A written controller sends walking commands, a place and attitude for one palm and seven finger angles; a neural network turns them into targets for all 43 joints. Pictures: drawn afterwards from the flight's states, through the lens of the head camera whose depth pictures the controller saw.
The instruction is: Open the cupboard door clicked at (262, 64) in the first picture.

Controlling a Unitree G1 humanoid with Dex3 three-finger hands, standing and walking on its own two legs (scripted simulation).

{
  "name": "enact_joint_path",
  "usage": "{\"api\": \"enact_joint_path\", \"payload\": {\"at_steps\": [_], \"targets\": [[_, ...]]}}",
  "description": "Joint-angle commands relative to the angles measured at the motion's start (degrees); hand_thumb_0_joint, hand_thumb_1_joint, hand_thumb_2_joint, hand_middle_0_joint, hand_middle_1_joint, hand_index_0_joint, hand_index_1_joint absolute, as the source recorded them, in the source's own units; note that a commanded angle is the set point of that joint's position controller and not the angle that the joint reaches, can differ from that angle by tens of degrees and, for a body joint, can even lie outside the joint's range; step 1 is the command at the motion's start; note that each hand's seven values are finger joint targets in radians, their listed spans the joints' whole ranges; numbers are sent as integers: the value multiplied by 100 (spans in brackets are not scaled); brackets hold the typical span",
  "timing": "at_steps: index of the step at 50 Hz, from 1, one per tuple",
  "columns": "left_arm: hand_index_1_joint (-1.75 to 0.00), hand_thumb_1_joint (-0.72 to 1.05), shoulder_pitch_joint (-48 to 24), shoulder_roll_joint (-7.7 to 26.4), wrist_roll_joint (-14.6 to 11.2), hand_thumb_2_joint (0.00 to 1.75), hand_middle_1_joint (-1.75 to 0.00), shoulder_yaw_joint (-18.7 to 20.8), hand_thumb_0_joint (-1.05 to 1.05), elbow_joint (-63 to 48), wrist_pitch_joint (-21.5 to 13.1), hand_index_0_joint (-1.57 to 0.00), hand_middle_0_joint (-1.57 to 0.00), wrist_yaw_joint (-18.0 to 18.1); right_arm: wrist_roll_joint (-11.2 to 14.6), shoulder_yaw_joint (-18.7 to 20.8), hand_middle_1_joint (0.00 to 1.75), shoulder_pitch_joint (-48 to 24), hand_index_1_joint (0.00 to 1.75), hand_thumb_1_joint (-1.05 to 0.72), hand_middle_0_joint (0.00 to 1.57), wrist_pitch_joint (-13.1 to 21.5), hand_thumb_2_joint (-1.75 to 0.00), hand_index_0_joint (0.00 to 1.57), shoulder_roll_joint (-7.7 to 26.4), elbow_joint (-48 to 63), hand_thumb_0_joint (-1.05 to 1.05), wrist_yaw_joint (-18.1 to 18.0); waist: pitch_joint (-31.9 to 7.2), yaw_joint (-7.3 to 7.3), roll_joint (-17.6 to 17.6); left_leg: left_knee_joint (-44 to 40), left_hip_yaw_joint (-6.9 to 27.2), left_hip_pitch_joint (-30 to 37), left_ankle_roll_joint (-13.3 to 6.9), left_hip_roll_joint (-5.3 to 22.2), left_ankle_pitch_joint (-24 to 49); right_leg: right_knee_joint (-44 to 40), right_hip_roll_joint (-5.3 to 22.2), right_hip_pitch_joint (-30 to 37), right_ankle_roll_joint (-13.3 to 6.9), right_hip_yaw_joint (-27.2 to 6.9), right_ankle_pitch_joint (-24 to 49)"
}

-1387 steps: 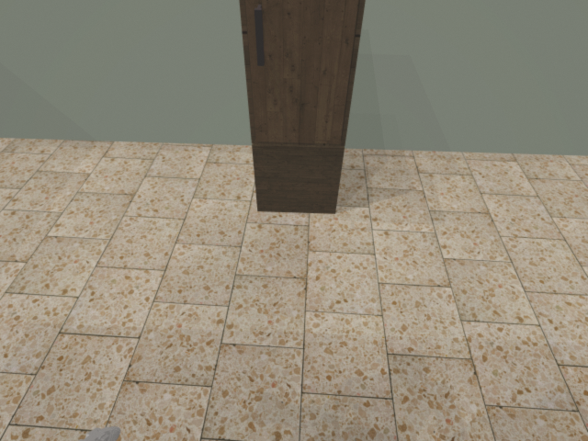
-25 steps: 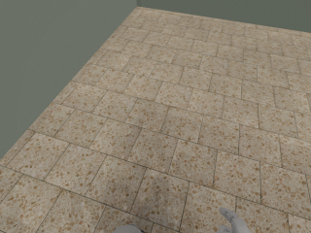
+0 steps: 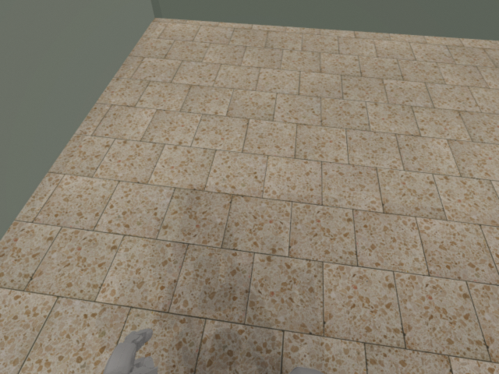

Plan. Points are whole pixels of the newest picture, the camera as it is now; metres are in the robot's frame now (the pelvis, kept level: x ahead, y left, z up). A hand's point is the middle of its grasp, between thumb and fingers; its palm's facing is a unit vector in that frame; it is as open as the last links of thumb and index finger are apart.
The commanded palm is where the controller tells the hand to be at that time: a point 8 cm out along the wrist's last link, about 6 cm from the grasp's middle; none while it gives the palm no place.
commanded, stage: turn to face it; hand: left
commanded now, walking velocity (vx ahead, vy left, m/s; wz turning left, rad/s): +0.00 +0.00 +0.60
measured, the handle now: out of the picture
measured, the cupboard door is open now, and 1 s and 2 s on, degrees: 50 50 50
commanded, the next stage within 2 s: none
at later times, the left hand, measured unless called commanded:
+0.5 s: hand out of the picture +0.05 +0.27 -0.16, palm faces +0.33 -0.91 -0.25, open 7.3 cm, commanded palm none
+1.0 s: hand out of the picture +0.01 +0.15 -0.14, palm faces +0.59 -0.76 -0.28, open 7.3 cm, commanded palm none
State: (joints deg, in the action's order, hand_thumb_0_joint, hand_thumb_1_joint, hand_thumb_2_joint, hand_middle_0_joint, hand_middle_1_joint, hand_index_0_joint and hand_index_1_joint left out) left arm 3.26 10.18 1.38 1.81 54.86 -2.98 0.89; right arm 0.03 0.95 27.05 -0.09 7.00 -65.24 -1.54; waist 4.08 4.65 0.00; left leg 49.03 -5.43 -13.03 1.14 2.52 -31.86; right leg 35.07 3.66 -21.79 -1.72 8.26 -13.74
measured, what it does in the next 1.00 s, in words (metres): steps on the spot, turning left: left foot, then right foot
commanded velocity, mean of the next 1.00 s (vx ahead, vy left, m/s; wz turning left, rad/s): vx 0.00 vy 0.00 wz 0.60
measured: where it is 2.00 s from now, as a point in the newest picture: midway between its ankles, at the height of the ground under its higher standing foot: outside the picture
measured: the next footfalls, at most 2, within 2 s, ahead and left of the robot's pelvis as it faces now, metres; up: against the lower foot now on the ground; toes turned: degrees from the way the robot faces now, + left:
left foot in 0.26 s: +0.07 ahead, +0.15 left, +0.00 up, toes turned +18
right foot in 0.70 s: +0.14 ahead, -0.09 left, +0.00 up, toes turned +22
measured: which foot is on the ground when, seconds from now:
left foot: up 0.00-0.24, down 0.26-0.70, up 0.72-1.00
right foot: down 0.00-0.26, up 0.28-0.68, down 0.70-1.00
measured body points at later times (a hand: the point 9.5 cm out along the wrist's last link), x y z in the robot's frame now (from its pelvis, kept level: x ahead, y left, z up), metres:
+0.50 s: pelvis +0.04 +0.03 +0.01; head +0.07 +0.06 +0.46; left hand +0.04 +0.31 -0.14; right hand +0.16 -0.20 -0.12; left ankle +0.03 +0.13 -0.72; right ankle +0.06 -0.12 -0.64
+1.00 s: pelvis +0.07 -0.04 +0.02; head +0.13 -0.03 +0.47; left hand -0.02 +0.19 -0.11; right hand +0.30 -0.20 -0.14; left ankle -0.04 +0.07 -0.65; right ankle +0.11 -0.11 -0.72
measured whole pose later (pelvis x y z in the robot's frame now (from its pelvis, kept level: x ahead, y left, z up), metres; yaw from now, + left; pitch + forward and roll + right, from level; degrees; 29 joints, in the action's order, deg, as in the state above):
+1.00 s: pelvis +0.07 -0.04 +0.02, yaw +36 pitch +1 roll +4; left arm 13.2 9.4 1.6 2.4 52.3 -0.2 1.8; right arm -0.8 5.0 7.0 -4.8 14.2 -54.1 1.3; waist 5.6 0.1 0.2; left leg 56.0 -2.0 -25.1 4.9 1.7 -24.8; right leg 28.0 6.3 -12.6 -2.9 13.3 -16.4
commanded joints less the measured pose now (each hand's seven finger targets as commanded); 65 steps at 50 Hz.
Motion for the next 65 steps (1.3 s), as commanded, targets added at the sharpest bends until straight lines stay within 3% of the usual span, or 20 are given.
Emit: {"api": "enact_joint_path", "payload": {"at_steps": [1, 4, 11, 12, 13, 14, 15, 18, 21, 32, 33, 35, 38, 41, 53, 57, 58, 59, 60, 65], "targets": [[-30, 90, 1105, 916, -49, 90, -30, 226, 0, -14, 137, -20, -20, 179, -11, 169, 30, -316, 30, -90, 20, -65, -90, 20, 515, 631, 0, 26, -913, -622, 990, 2134, 557, -1643, 127, 324, -225, -1313, 2139, 1717, -1004, -1276, 3636], [-30, 90, 351, 807, 5, 90, -30, 249, 0, -309, 204, -20, -20, 159, -62, 191, 30, -78, 30, -90, 20, -242, -90, 20, 267, 631, 0, 137, -567, -151, 960, 1384, 219, -960, 169, 366, 434, -1668, 1733, 295, -439, -262, 1566], [-30, 90, 460, 861, -1, 90, -30, 439, 0, -402, 316, -20, -20, 82, -130, 320, 30, -284, 30, -90, 20, -202, -90, 20, 493, 939, 0, 214, -431, -112, 521, -1193, -280, -146, 179, 114, 1519, -594, 1618, -40, -66, 238, -176], [-30, 90, 480, 705, -47, 90, -30, 420, 0, -477, 376, -20, -20, 58, -145, 392, 30, -92, 30, -90, 20, -163, -90, 20, 770, 937, 0, 226, -396, -7, -481, -2131, 366, 69, 61, 349, 1746, 283, 1282, -337, 163, 418, -738], [-30, 90, 589, 314, -85, 90, -30, 348, 0, -653, 437, -20, -20, 23, -186, 535, 30, 33, 30, -90, 20, -102, -90, 20, 1403, 1032, 0, 199, -372, 42, -2543, -3059, 2669, 122, -571, 1782, 2617, 1807, 450, -1387, 644, 486, -2348], [-30, 90, 84, 374, -27, 90, -30, 291, 0, -858, 459, -20, -20, 37, -231, 587, 30, 140, 30, -90, 20, -83, -90, 20, 1711, 1037, 0, 110, -463, 233, -2150, -3400, 3486, 16, -1139, 2366, 2969, 2849, 229, -1626, 578, -338, -2387], [-30, 90, 64, 403, -26, 90, -30, 323, 0, -943, 420, -20, -20, -8, -225, 594, 30, -118, 30, -90, 20, -55, -90, 20, 1796, 1160, 0, 80, -563, 7, -1339, -3400, 3169, -157, -1289, 2343, 2514, 3231, 377, -1512, 501, -705, -1774], [-30, 90, 328, 489, 39, 90, -30, 384, 0, -571, 422, -20, -20, -38, -151, 441, 30, -879, 30, -90, 20, 46, -90, 20, 1386, 1315, 0, -22, -501, -311, -1345, -3005, 2017, 105, -563, 1295, 3704, 3700, 248, -1800, 638, -861, -620], [-30, 90, 643, 590, -28, 90, -30, 363, 0, -450, 413, -20, -20, -26, -124, 432, 30, -927, 30, -90, 20, 86, -90, 20, 1433, 1346, 0, -34, -902, -393, -816, -2718, 1650, 699, -786, 1138, 4815, 3425, 149, -1565, 744, -868, -536], [-30, 90, 1044, 723, -112, 90, -30, 298, 0, -539, 371, -20, -20, 27, -144, 584, 30, -1661, 30, -90, 20, -146, -90, 20, 1739, 1603, 0, 91, -655, -540, -953, -2467, 2307, -514, -842, 830, 3337, -169, -348, 773, 581, -594, -450], [-30, 90, 1350, 891, -99, 90, -30, 333, 0, -488, 310, -20, -20, 45, -91, 579, 30, -1790, 30, -90, 20, -153, -90, 20, 1654, 1661, 0, 111, -739, -703, -611, -2100, 2133, -931, -599, 556, 2903, -1034, -199, 1472, 548, -698, 134], [-30, 90, 1464, 1761, 28, 90, -30, 472, 0, -545, 252, -20, -20, 121, -44, 519, 30, -1800, 30, -90, 20, -154, -90, 20, 1119, 1869, 0, 159, -673, -797, 2132, 592, 651, -2237, 131, -750, -464, -2202, 2450, 1817, -450, -3272, 701], [-30, 90, 678, 1096, -33, 90, -30, 316, 0, -734, 243, -20, -20, 161, -109, 584, 30, -1657, 30, -90, 20, -318, -90, 20, 1231, 1567, 0, 240, -338, -312, 1237, 2252, 903, -2074, 164, -169, 471, -1868, 1745, 940, -506, -2046, 1081], [-30, 90, 782, 910, -43, 90, -30, 248, 0, -740, 181, -20, -20, 128, -106, 487, 30, -1755, 30, -90, 20, -350, -90, 20, 1070, 1496, 0, 308, -395, -312, 1083, 2063, 620, -1984, 312, -98, 991, -1579, 1316, 1228, -324, -917, 2213], [-30, 90, 1456, 1259, 53, 90, -30, 432, 0, -447, 225, -20, -20, 116, -52, 346, 30, -2464, 30, -90, 20, -269, -90, 20, 875, 1703, 0, 310, -621, -762, 1225, -629, -38, -1135, 224, -89, 444, -1041, 1898, 2076, -531, -448, 3103], [-30, 90, 1131, 1333, -19, 90, -30, 487, 0, -515, 284, -20, -20, 49, -75, 396, 30, -1888, 30, -90, 20, -217, -90, 20, 1097, 1593, 0, 301, -711, -357, 757, -2045, -101, 240, 52, -86, 1641, -360, 1820, 1110, -72, 105, 1869], [-30, 90, 1072, 1171, -50, 90, -30, 459, 0, -576, 310, -20, -20, 30, -99, 490, 30, -1525, 30, -90, 20, -175, -90, 20, 1424, 1526, 0, 295, -941, -141, -174, -2636, 670, 1085, -188, 438, 2390, 643, 1461, 350, 233, 369, 1059], [-30, 90, 843, 783, -91, 90, -30, 344, 0, -840, 345, -20, -20, -16, -151, 664, 30, -1154, 30, -90, 20, -154, -90, 20, 2094, 1485, 0, 240, -928, 114, -1923, -2923, 2845, 1627, -1020, 1995, 4397, 2027, 543, -1235, 715, 452, -2160], [-30, 90, 376, 864, -23, 90, -30, 297, 0, -1025, 421, -20, -20, 25, -141, 661, 30, -858, 30, -90, 20, -187, -90, 20, 2218, 1342, 0, 176, -906, 194, -1379, -2851, 2918, 1469, -1520, 2374, 5164, 2714, 428, -1514, 638, -346, -2474], [-30, 90, 620, 879, -22, 90, -30, 367, 0, -712, 471, -20, -20, -50, -130, 470, 30, -1759, 30, -90, 20, -65, -90, 20, 1683, 1599, 0, 45, -560, -382, -910, -2831, 1728, 641, -968, 1138, 4629, 3127, 253, -1233, 686, -771, -926]]}}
